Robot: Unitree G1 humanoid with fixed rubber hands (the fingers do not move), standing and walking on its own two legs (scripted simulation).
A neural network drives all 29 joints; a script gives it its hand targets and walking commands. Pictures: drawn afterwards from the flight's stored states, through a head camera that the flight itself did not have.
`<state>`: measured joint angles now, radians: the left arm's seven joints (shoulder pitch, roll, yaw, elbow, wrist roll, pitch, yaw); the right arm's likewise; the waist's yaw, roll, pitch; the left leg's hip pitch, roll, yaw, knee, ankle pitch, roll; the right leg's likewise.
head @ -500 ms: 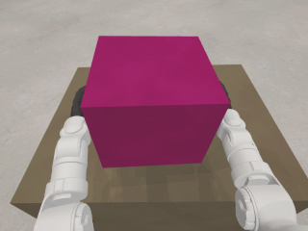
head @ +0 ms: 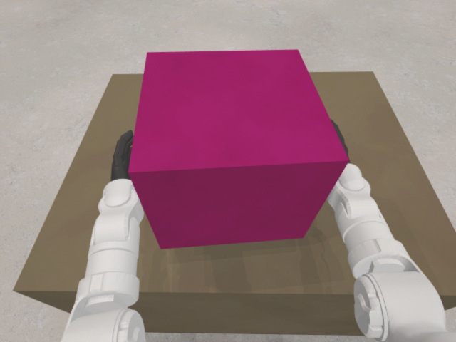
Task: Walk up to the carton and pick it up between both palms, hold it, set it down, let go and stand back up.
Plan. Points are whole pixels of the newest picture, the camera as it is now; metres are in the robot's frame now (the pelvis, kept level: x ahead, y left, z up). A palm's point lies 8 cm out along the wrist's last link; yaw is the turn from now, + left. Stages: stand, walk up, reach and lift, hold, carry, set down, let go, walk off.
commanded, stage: set down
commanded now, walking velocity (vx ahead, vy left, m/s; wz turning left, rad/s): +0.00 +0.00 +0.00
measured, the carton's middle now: (228, 149) +0.45 +0.02 +0.07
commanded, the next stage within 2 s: none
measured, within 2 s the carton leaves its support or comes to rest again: rests again in 1.06 s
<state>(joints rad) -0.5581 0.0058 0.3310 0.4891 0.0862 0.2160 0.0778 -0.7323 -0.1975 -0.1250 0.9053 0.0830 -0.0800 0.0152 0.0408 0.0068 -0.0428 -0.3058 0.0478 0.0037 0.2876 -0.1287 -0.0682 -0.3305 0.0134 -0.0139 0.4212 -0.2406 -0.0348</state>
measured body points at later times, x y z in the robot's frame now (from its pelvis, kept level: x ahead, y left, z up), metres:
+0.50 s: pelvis +0.01 +0.00 -0.01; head +0.15 -0.02 +0.42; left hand +0.41 +0.21 +0.01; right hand +0.48 -0.16 +0.01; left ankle +0.00 +0.17 -0.74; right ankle -0.03 -0.09 -0.74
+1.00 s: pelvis +0.01 -0.01 -0.01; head +0.15 -0.03 +0.42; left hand +0.39 +0.20 -0.01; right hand +0.48 -0.17 +0.00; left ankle +0.00 +0.17 -0.74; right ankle -0.03 -0.09 -0.74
